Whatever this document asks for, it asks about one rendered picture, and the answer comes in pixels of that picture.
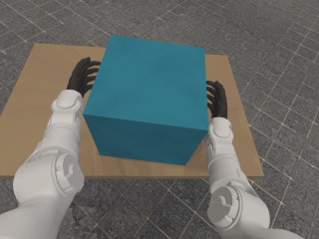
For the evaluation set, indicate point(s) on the robot right hand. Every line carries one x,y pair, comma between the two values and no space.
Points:
218,107

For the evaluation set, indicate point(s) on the left robot forearm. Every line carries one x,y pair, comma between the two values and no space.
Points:
63,130

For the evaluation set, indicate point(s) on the right robot forearm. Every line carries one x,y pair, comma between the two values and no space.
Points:
222,162

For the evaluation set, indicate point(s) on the robot right upper arm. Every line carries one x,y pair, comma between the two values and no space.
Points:
237,214

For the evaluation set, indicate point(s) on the robot left hand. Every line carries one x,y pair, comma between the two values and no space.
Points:
79,79

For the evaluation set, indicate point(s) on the robot left upper arm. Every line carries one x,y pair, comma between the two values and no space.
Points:
45,189

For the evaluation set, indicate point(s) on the carton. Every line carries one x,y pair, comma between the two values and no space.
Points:
148,101

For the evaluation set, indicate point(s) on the table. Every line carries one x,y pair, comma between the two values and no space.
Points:
47,72

